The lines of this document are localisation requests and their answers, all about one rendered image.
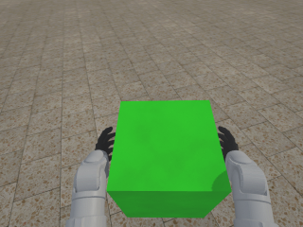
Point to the carton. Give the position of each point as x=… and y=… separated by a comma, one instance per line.
x=167, y=160

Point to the right robot forearm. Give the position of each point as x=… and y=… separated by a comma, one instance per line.
x=250, y=191

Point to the left robot forearm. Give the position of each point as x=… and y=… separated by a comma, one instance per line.
x=89, y=192

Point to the robot left hand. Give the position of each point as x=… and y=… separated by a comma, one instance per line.
x=104, y=143

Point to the robot right hand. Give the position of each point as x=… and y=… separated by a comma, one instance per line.
x=228, y=143

